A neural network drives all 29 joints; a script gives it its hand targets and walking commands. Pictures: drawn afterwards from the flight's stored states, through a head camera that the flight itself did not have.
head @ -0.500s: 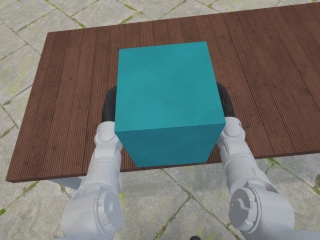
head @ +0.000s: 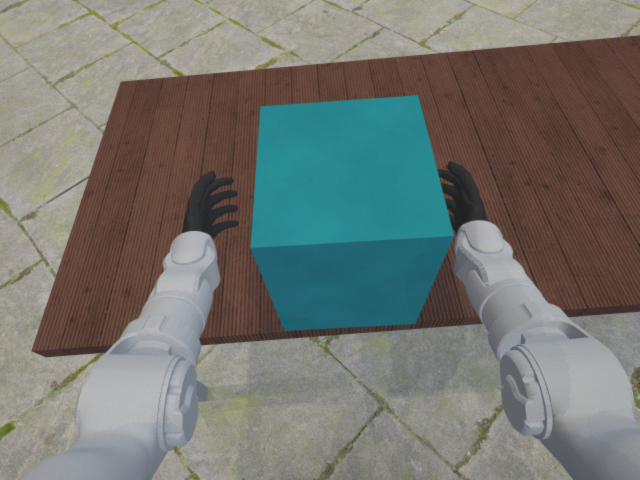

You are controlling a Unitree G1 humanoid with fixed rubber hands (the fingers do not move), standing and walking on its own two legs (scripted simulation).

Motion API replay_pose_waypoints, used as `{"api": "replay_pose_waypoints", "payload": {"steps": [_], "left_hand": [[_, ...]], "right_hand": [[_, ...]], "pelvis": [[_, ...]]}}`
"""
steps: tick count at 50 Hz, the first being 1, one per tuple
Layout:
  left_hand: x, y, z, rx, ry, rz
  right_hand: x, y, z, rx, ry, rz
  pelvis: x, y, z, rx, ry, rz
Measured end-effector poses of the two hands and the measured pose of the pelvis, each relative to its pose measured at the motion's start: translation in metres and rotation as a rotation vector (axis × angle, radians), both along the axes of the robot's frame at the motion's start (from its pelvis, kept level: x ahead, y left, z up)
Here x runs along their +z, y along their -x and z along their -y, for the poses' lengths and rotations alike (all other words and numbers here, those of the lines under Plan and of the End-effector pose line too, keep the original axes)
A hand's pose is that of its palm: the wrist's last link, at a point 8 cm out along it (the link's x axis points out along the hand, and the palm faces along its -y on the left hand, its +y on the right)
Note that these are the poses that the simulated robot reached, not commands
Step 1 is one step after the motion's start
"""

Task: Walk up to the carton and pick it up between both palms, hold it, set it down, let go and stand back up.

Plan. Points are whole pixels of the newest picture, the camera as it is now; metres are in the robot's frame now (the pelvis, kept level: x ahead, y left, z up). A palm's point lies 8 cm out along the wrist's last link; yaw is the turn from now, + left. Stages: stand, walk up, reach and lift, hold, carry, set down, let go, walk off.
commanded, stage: set down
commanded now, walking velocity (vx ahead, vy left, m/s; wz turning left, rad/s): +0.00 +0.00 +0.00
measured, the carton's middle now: (344, 224) +0.45 -0.01 +0.00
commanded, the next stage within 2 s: none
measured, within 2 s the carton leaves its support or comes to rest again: neither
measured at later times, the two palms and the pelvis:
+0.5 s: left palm (190, 192) +0.42 +0.16 +0.12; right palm (517, 189) +0.42 -0.20 +0.11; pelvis -0.02 -0.01 +0.00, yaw +0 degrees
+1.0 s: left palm (154, 246) +0.38 +0.20 +0.09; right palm (515, 233) +0.38 -0.20 +0.08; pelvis -0.01 -0.01 +0.01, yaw +1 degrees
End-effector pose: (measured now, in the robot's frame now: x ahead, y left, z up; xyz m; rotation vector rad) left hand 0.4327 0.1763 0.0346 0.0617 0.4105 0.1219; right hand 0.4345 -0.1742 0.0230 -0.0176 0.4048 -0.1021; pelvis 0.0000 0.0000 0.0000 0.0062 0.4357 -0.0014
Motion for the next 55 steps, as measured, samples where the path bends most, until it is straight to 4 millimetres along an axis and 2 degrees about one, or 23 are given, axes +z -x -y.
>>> {"api": "replay_pose_waypoints", "payload": {"steps": [7,11,15,19,24,34,39,47,51,55], "left_hand": [[0.008,0.011,-0.008,-0.010,0.005,0.013],[0.022,0.014,-0.002,-0.034,-0.002,0.042],[0.044,0.015,0.006,-0.047,-0.018,0.074],[0.066,0.013,0.013,-0.048,-0.020,0.075],[0.087,0.009,0.019,-0.041,-0.012,0.048],[0.100,0.007,0.004,-0.008,0.013,0.042],[0.092,0.018,-0.008,-0.010,0.002,0.032],[0.061,0.043,-0.026,0.003,0.018,-0.018],[0.051,0.055,-0.029,-0.007,0.014,0.001],[0.050,0.064,-0.027,-0.022,0.006,0.029]], "right_hand": [[0.010,0.012,0.008,0.001,-0.005,0.010],[0.027,0.014,0.009,0.014,-0.012,0.051],[0.050,0.015,0.012,0.013,-0.005,0.092],[0.070,0.016,0.017,-0.001,0.005,0.093],[0.084,0.018,0.025,-0.028,0.014,0.052],[0.104,0.018,0.035,-0.048,0.004,0.074],[0.101,0.022,0.032,-0.031,0.001,0.067],[0.066,0.045,0.026,-0.027,0.000,-0.007],[0.055,0.060,0.024,-0.036,-0.010,-0.002],[0.052,0.070,0.022,-0.039,-0.008,0.025]], "pelvis": [[-0.001,0.015,0.002,0.004,0.000,0.024],[-0.002,0.021,0.003,0.002,0.001,0.044],[-0.001,0.023,0.004,0.002,0.001,0.071],[0.000,0.024,0.006,0.002,0.001,0.114],[0.002,0.021,0.008,0.004,0.000,0.172],[0.006,0.011,0.011,-0.006,0.000,0.248],[0.008,0.007,0.011,-0.001,0.000,0.285],[0.010,0.009,0.008,0.012,0.000,0.328],[0.010,0.014,0.005,0.011,0.001,0.335],[0.009,0.019,0.002,0.010,0.002,0.337]]}}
